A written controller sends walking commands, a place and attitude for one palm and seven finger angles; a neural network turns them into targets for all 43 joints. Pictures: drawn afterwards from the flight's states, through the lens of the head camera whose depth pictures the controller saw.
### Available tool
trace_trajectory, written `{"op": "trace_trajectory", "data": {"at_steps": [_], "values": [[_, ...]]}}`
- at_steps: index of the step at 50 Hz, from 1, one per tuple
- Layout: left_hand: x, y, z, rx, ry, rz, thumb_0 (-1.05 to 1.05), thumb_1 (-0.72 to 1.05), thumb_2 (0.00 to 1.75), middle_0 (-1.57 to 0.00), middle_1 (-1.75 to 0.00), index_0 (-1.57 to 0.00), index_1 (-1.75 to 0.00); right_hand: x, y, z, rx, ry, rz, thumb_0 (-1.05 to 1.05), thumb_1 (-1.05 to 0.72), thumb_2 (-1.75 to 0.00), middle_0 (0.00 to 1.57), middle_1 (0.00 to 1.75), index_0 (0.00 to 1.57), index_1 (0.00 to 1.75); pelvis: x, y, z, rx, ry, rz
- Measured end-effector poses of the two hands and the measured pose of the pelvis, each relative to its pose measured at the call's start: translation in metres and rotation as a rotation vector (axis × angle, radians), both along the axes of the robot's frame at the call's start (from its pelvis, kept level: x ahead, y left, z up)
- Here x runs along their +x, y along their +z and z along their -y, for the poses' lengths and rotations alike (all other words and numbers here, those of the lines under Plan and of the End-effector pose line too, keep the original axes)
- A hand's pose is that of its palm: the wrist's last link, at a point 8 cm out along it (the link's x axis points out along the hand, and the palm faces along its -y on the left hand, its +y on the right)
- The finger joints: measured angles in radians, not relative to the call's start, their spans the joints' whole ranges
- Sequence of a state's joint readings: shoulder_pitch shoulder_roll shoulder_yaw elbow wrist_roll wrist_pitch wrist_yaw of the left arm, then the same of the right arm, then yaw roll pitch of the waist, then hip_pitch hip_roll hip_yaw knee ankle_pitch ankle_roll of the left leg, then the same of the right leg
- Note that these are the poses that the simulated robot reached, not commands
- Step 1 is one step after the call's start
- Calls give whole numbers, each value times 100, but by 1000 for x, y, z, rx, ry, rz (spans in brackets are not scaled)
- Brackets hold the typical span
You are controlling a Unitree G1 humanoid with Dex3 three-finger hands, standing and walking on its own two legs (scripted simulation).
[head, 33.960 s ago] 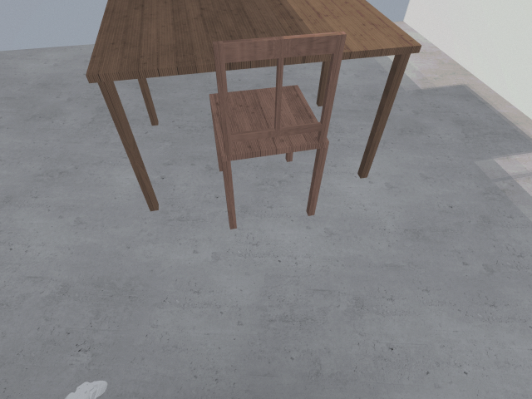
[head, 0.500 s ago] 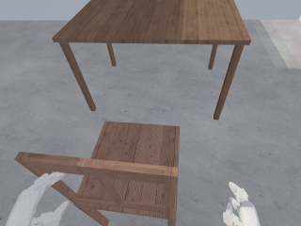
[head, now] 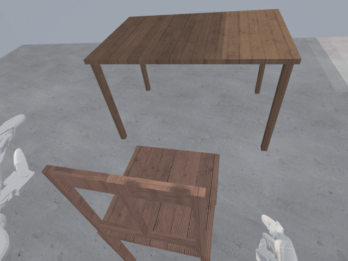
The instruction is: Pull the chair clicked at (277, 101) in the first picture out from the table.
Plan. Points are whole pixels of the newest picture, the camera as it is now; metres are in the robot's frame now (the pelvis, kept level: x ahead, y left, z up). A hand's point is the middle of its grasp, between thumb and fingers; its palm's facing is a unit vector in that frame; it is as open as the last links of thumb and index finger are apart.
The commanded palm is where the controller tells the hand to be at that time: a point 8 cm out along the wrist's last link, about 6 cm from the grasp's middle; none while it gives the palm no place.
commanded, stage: step back with the hand held close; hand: left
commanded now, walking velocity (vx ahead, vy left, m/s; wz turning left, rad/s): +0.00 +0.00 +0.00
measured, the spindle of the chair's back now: (136, 215) +0.25 +0.18 -0.10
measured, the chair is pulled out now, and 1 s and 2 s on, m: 0.68 0.68 0.68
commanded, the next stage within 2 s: stop stepping back and stand still in 1.84 s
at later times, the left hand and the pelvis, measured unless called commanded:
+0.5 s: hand (15, 184) +0.17 +0.30 +0.19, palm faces +0.46 -0.69 -0.56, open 7.4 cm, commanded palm +0.11 +0.32 +0.18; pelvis -0.04 +0.03 +0.00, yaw -2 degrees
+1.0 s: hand (9, 212) +0.13 +0.29 +0.17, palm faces +0.51 -0.71 -0.49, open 7.4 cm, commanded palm +0.07 +0.31 +0.18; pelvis -0.07 +0.01 -0.01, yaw +0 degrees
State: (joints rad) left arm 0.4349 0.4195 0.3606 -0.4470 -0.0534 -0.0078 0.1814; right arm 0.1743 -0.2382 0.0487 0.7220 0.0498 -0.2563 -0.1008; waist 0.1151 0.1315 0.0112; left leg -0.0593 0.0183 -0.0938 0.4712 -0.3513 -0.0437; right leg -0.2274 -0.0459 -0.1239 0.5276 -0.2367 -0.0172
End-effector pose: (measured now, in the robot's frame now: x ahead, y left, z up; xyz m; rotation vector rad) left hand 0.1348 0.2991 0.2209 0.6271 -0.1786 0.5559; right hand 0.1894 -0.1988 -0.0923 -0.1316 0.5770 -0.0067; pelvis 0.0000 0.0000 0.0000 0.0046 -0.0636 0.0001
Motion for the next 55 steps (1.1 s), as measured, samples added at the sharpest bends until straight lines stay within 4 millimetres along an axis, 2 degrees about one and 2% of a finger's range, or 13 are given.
{"op": "trace_trajectory", "data": {"at_steps": [3,8,11,13,15,19,22,25,29,33,37,46,55], "values": [[10,10,-4,5,-17,87,1,89,90,-21,-30,-31,-34,-2,6,3,32,-52,17,2,-90,-89,20,30,20,30,-6,0,1,3,-17,2],[25,-39,-4,-96,-71,-72,1,90,90,-20,-30,-24,-31,-23,9,23,20,-147,-24,1,-90,-89,20,30,20,30,-19,0,-4,-10,-27,-34],[21,-71,2,-150,-134,-188,1,90,90,-21,-30,-23,-31,-51,6,37,-50,-192,-112,1,-90,-89,20,30,20,30,-28,0,-10,-8,-30,-54],[13,-79,4,-161,-171,-226,1,89,90,-21,-30,-22,-30,-72,7,43,-105,-215,-179,1,-90,-89,20,30,20,30,-31,1,-13,2,-32,-63],[6,-74,1,-131,-195,-223,2,89,90,-22,-30,-22,-30,-91,9,47,-151,-232,-232,1,-91,-89,20,30,20,30,-33,2,-15,7,-29,-69],[-4,-38,-13,7,-201,-120,2,88,90,-22,-30,-23,-30,-112,6,43,-184,-245,-286,1,-91,-89,20,30,20,30,-36,1,-21,3,-15,-71],[-8,-14,-23,89,-176,-24,2,88,90,-22,-30,-22,-30,-113,1,33,-159,-244,-279,2,-91,-89,20,30,20,30,-38,0,-24,4,-15,-66],[-12,-10,-31,87,-131,10,1,89,90,-22,-30,-22,-30,-107,-3,20,-103,-250,-241,2,-91,-89,20,30,20,30,-41,-1,-27,9,-26,-59],[-16,-34,-33,-4,-80,-40,1,89,90,-21,-30,-21,-30,-96,-5,6,-35,-241,-182,2,-90,-89,20,30,20,30,-48,-3,-28,12,-37,-52],[-25,-59,-21,-100,-92,-93,1,89,90,-21,-30,-21,-30,-93,0,-1,-36,-201,-152,1,-90,-89,20,30,20,30,-58,-5,-26,9,-36,-54],[-35,-60,-13,-115,-134,-64,2,89,90,-21,-30,-22,-30,-99,8,2,-96,-160,-157,1,-90,-89,20,30,20,30,-67,-6,-22,3,-27,-65],[-54,-24,-22,44,-109,65,2,89,90,-22,-30,-22,-30,-111,9,23,-143,-160,-158,1,-90,-89,20,30,20,30,-72,-9,-14,-3,3,-64],[-49,-49,-19,-57,-106,-7,1,89,90,-21,-30,-21,-30,-121,-3,30,-154,-154,-223,1,-90,-89,20,30,20,30,-82,-11,-19,-8,14,-91]]}}
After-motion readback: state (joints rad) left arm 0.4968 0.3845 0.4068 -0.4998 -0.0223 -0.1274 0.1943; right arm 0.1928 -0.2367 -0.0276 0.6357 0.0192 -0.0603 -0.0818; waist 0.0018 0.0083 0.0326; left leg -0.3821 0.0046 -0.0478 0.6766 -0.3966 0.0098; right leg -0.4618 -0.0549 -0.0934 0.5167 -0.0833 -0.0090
